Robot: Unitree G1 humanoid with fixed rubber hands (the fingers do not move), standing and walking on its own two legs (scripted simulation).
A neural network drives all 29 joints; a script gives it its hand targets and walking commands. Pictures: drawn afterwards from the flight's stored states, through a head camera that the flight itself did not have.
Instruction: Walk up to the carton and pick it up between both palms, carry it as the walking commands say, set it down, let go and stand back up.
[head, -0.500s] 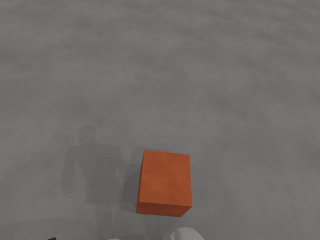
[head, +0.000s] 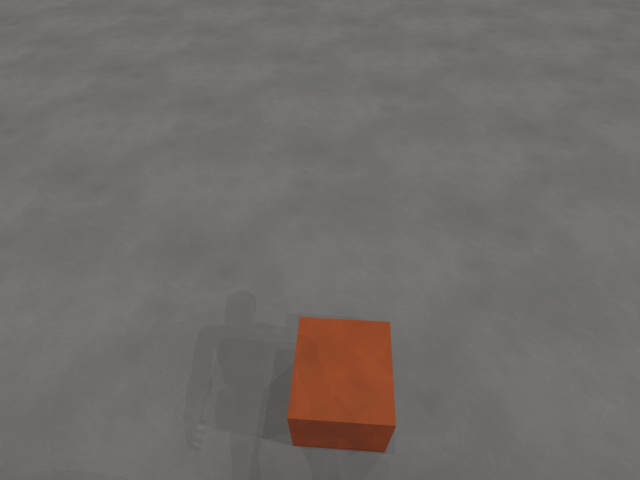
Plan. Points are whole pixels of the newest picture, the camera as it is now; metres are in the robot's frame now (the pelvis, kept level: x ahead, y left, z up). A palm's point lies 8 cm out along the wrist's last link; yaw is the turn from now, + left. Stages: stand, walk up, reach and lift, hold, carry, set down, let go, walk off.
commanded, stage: walk up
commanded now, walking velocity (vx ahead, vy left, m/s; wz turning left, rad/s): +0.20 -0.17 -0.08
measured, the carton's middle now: (341, 383) +0.50 -0.05 -0.66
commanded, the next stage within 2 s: none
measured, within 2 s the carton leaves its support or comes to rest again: neither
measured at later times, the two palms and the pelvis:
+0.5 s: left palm out of the picture +0.13 +0.20 -0.15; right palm out of the picture +0.08 -0.27 -0.16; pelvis +0.07 -0.04 -0.02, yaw -3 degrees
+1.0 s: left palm out of the picture +0.06 +0.26 -0.14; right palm out of the picture -0.03 -0.23 -0.13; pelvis +0.00 +0.01 +0.00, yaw -2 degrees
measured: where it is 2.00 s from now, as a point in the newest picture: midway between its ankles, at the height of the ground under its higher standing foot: outside the picture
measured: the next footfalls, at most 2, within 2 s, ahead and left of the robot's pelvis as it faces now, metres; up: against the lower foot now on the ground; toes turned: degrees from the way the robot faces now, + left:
left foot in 0.14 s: +0.08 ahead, +0.10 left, +0.00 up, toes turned +6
right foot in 0.46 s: +0.16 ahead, -0.17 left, +0.00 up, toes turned -7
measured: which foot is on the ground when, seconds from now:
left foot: up 0.00-0.12, down 0.14-0.48, up 0.50-0.88, down 0.90-1.00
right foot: down 0.00-0.14, up 0.16-0.44, down 0.46-0.90, up 0.92-1.00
